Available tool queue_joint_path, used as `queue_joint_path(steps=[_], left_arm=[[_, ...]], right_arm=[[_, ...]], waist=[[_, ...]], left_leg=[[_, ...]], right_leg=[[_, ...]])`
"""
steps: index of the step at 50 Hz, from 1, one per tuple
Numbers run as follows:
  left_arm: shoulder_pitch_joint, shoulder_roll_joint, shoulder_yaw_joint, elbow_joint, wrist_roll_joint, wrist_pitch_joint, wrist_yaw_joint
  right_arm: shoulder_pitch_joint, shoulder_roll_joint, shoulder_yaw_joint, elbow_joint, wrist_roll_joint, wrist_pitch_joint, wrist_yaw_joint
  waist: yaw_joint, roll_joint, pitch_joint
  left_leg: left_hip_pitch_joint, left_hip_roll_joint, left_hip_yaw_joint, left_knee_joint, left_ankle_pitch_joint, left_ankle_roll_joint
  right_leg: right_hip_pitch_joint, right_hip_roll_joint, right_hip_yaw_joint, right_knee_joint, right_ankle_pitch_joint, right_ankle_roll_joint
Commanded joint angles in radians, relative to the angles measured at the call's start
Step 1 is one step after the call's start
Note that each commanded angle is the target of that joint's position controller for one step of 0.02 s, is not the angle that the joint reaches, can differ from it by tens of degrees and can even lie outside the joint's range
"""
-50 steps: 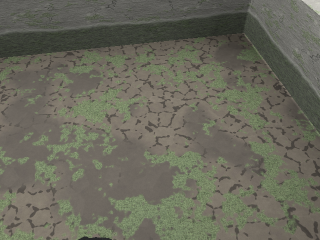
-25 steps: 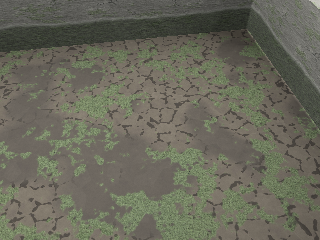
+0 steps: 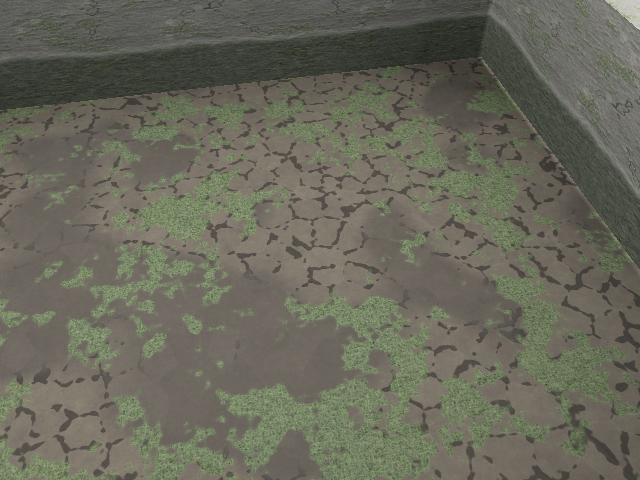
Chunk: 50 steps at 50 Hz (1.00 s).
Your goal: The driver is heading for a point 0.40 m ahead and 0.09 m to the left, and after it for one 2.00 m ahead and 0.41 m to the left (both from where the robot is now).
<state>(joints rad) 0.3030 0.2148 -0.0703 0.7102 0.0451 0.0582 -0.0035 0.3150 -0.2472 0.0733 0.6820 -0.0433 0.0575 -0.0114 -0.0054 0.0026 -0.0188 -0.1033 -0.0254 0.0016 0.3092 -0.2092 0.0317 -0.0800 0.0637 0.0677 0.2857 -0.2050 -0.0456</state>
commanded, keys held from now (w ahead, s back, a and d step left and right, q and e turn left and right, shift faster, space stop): no key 0.50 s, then w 0.50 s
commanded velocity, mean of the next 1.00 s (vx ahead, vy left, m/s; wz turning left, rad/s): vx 0.15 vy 0.00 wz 0.00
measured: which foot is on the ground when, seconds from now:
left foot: down 0.00-1.00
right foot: down 0.00-1.00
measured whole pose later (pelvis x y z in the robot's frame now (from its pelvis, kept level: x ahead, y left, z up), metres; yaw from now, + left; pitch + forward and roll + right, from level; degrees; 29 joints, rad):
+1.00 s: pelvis +0.00 +0.01 -0.02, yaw +1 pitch -2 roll +0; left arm 0.15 0.15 -0.06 0.67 0.02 0.07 0.03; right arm 0.17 -0.17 0.06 0.64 -0.02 0.07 -0.02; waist 0.01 0.00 -0.01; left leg -0.19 -0.06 -0.01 0.56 -0.34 0.05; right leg -0.18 0.04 0.06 0.57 -0.36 -0.02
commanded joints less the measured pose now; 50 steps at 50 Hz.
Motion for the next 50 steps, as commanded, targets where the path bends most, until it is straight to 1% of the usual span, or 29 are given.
queue_joint_path(steps=[1,10,23,24,25,26,27,28,29,30,31,32,33,34,35,36,37,38,39,40,41,43,44,45,46,47,48,49,50], left_arm=[[0.011,0.093,0.022,-0.066,0.0,-0.017,0.004],[0.044,0.099,0.021,-0.07,0.0,-0.025,0.006],[0.064,0.104,0.024,-0.082,-0.001,-0.029,0.007],[0.047,0.125,0.029,-0.076,-0.005,-0.025,0.019],[0.044,0.118,0.027,-0.081,-0.006,-0.024,0.023],[0.056,0.104,0.022,-0.074,-0.003,-0.022,0.025],[-0.06,0.026,0.021,-0.082,-0.032,-0.018,0.017],[-0.067,0.029,0.021,-0.085,-0.031,-0.015,0.017],[-0.073,0.034,0.024,-0.08,-0.032,-0.014,0.018],[-0.032,0.056,0.027,-0.05,-0.037,-0.01,0.033],[-0.058,0.055,0.027,-0.051,-0.036,-0.005,0.038],[-0.111,0.033,0.025,-0.078,-0.026,-0.006,0.027],[-0.095,0.025,0.024,-0.073,-0.022,-0.007,0.024],[-0.048,0.039,0.025,-0.043,-0.031,-0.004,0.038],[-0.128,0.024,0.025,-0.078,-0.021,-0.005,0.027],[-0.119,0.016,0.024,-0.08,-0.014,-0.008,0.026],[-0.121,0.013,0.025,-0.082,-0.015,-0.009,0.026],[-0.082,0.026,0.024,-0.058,-0.026,-0.006,0.04],[-0.124,0.028,0.024,-0.065,-0.027,-0.004,0.044],[-0.187,0.015,0.025,-0.103,-0.015,-0.005,0.032],[-0.171,0.005,0.024,-0.103,-0.011,-0.007,0.029],[-0.172,0.0,0.024,-0.108,-0.01,-0.011,0.027],[-0.135,0.007,0.023,-0.088,-0.022,-0.01,0.041],[-0.177,0.009,0.024,-0.1,-0.026,-0.005,0.043],[-0.197,0.009,0.023,-0.107,-0.025,-0.002,0.043],[-0.247,0.0,0.024,-0.139,-0.017,-0.005,0.03],[-0.223,-0.007,0.024,-0.136,-0.011,-0.008,0.027],[-0.172,-0.002,0.022,-0.11,-0.021,-0.007,0.038],[-0.204,0.002,0.023,-0.12,-0.025,-0.005,0.04]], right_arm=[[0.005,-0.1,-0.023,-0.062,0.0,-0.008,-0.006],[0.007,-0.103,-0.021,-0.049,0.001,0.001,-0.011],[0.0,-0.102,-0.021,-0.026,0.002,0.008,-0.015],[0.024,-0.109,-0.027,-0.009,0.002,0.008,-0.022],[0.026,-0.11,-0.027,-0.006,0.004,0.008,-0.025],[0.035,-0.095,-0.021,0.002,0.002,0.007,-0.025],[-0.108,-0.017,-0.011,-0.041,0.037,-0.003,-0.011],[-0.105,-0.025,-0.014,-0.046,0.039,-0.007,-0.008],[-0.103,-0.032,-0.018,-0.047,0.039,-0.009,-0.008],[-0.031,-0.05,-0.025,-0.009,0.039,-0.014,-0.011],[-0.041,-0.044,-0.024,-0.009,0.04,-0.014,-0.011],[-0.115,-0.035,-0.024,-0.048,0.038,-0.007,-0.011],[-0.109,-0.037,-0.025,-0.051,0.035,-0.004,-0.011],[-0.048,-0.041,-0.027,-0.02,0.035,-0.007,-0.011],[-0.128,-0.028,-0.026,-0.062,0.034,-0.001,-0.011],[-0.121,-0.035,-0.029,-0.066,0.033,-0.001,-0.01],[-0.125,-0.038,-0.033,-0.072,0.034,0.0,-0.011],[-0.078,-0.035,-0.033,-0.049,0.034,-0.005,-0.01],[-0.103,-0.02,-0.028,-0.055,0.033,-0.006,-0.01],[-0.161,-0.02,-0.03,-0.093,0.033,0.0,-0.011],[-0.156,-0.026,-0.035,-0.096,0.031,0.002,-0.011],[-0.165,-0.02,-0.039,-0.111,0.03,0.003,-0.011],[-0.127,-0.013,-0.037,-0.091,0.028,-0.005,-0.01],[-0.156,0.0,-0.034,-0.101,0.027,-0.004,-0.009],[-0.167,0.005,-0.032,-0.106,0.025,-0.003,-0.009],[-0.213,0.001,-0.034,-0.135,0.028,0.004,-0.011],[-0.204,-0.006,-0.04,-0.135,0.025,0.005,-0.012],[-0.161,0.001,-0.039,-0.114,0.022,-0.003,-0.011],[-0.18,0.012,-0.036,-0.123,0.022,-0.005,-0.01]], waist=[[-0.002,-0.003,0.01],[-0.003,-0.006,0.017],[-0.001,-0.011,0.019],[-0.02,-0.022,0.017],[-0.016,-0.017,0.022],[-0.016,-0.013,0.009],[0.025,-0.033,0.004],[0.017,-0.017,-0.039],[0.018,-0.006,-0.045],[0.001,-0.004,-0.084],[0.002,-0.007,-0.017],[0.019,0.007,0.049],[0.024,0.014,0.003],[0.007,0.005,-0.039],[0.021,0.003,0.065],[0.022,0.013,0.007],[0.024,0.02,0.005],[0.005,0.015,-0.041],[0.002,0.0,0.023],[0.017,0.001,0.072],[0.021,0.012,0.021],[0.022,0.007,-0.011],[0.006,0.006,-0.077],[0.004,-0.006,-0.01],[0.002,-0.015,0.008],[0.019,-0.017,0.045],[0.024,-0.007,-0.009],[0.01,-0.006,-0.073],[0.006,-0.017,-0.025]], left_leg=[[0.046,0.101,-0.129,-0.037,0.19,0.064],[0.062,0.095,-0.135,-0.052,0.227,0.07],[0.08,0.09,-0.145,-0.068,0.257,0.077],[0.105,0.076,-0.131,-0.058,0.215,0.072],[0.102,0.077,-0.132,-0.058,0.211,0.072],[0.103,0.077,-0.134,-0.073,0.154,0.073],[0.024,0.131,-0.13,-0.03,0.303,0.027],[0.035,0.111,-0.126,-0.029,0.284,0.012],[0.031,0.102,-0.122,-0.019,0.282,0.011],[0.074,0.071,-0.103,-0.028,0.068,0.018],[0.041,0.062,-0.101,-0.024,0.04,0.02],[-0.017,0.078,-0.112,0.01,0.199,0.025],[0.0,0.083,-0.114,0.03,0.224,0.037],[0.042,0.056,-0.096,0.026,0.026,0.044],[-0.027,0.08,-0.117,0.057,0.203,0.045],[-0.007,0.091,-0.126,0.073,0.245,0.056],[0.0,0.092,-0.127,0.09,0.267,0.063],[0.029,0.062,-0.103,0.081,0.07,0.06],[-0.007,0.054,-0.101,0.087,0.043,0.054],[-0.052,0.082,-0.125,0.116,0.236,0.055],[-0.03,0.09,-0.13,0.132,0.29,0.063],[-0.012,0.091,-0.127,0.163,0.331,0.064],[0.024,0.059,-0.099,0.154,0.13,0.055],[-0.013,0.043,-0.091,0.157,0.088,0.044],[-0.031,0.038,-0.087,0.161,0.071,0.039],[-0.067,0.064,-0.107,0.187,0.262,0.039],[-0.042,0.07,-0.11,0.203,0.307,0.044],[0.005,0.045,-0.085,0.196,0.124,0.039],[-0.017,0.037,-0.082,0.196,0.096,0.032]], right_leg=[[-0.072,-0.124,0.115,-0.029,0.238,-0.053],[-0.095,-0.122,0.105,-0.02,0.209,-0.039],[-0.111,-0.123,0.096,-0.012,0.179,-0.024],[-0.139,-0.108,0.092,-0.011,0.139,-0.018],[-0.148,-0.106,0.09,-0.015,0.121,-0.015],[-0.135,-0.106,0.091,-0.028,0.067,-0.013],[-0.074,-0.143,0.083,-0.037,0.146,0.009],[-0.052,-0.133,0.077,-0.008,0.156,0.012],[-0.047,-0.126,0.07,0.007,0.157,0.01],[-0.059,-0.118,0.079,0.004,0.031,0.007],[-0.099,-0.11,0.075,0.009,0.021,0.005],[-0.124,-0.099,0.045,0.058,0.09,0.002],[-0.117,-0.094,0.035,0.082,0.069,0.0],[-0.127,-0.089,0.049,0.07,-0.044,-0.002],[-0.177,-0.078,0.022,0.114,0.051,-0.002],[-0.156,-0.08,0.02,0.134,0.053,-0.004],[-0.167,-0.077,0.015,0.15,0.057,-0.003],[-0.155,-0.075,0.034,0.131,-0.044,-0.005],[-0.184,-0.073,0.036,0.135,-0.032,-0.007],[-0.202,-0.073,0.013,0.182,0.088,-0.005],[-0.185,-0.074,0.01,0.197,0.106,-0.004],[-0.18,-0.072,0.006,0.213,0.14,-0.003],[-0.145,-0.071,0.031,0.185,0.026,-0.009],[-0.17,-0.071,0.037,0.181,0.036,-0.012],[-0.174,-0.073,0.041,0.184,0.048,-0.014],[-0.187,-0.076,0.014,0.231,0.193,-0.012],[-0.166,-0.076,0.011,0.242,0.214,-0.01],[-0.146,-0.074,0.037,0.207,0.087,-0.014],[-0.165,-0.074,0.044,0.2,0.085,-0.016]])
